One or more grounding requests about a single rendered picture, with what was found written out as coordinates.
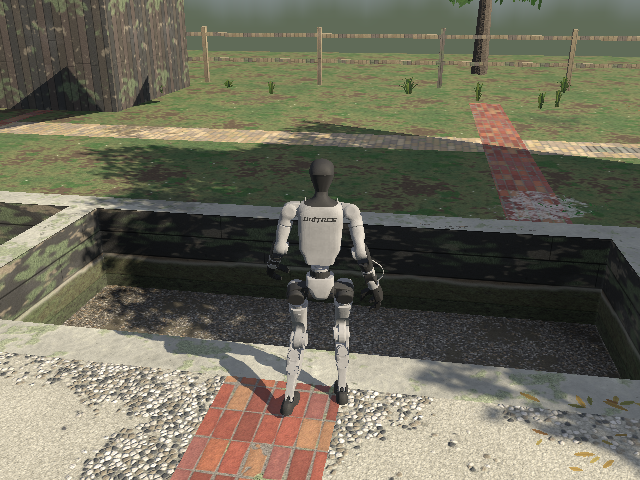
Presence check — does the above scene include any robot right shin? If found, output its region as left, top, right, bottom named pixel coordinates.
left=335, top=326, right=350, bottom=392

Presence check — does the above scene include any robot left forearm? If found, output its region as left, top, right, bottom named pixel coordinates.
left=267, top=239, right=283, bottom=269

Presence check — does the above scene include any right robot hand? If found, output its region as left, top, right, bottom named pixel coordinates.
left=360, top=284, right=383, bottom=312

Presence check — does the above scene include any robot right forearm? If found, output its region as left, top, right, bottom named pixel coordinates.
left=357, top=244, right=379, bottom=290

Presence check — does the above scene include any right robot foot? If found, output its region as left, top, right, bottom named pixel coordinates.
left=334, top=380, right=348, bottom=405

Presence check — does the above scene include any left robot hand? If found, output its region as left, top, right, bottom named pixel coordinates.
left=266, top=264, right=290, bottom=280

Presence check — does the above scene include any robot left upper arm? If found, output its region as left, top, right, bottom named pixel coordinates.
left=273, top=201, right=300, bottom=255

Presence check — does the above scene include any robot right upper arm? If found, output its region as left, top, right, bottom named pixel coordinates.
left=342, top=202, right=367, bottom=260

